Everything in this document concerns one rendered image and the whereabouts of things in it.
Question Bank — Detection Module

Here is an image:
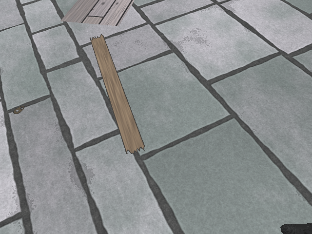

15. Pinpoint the right robot hand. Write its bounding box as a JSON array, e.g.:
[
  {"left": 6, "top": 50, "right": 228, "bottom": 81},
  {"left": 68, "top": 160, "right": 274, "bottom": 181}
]
[{"left": 280, "top": 223, "right": 312, "bottom": 234}]

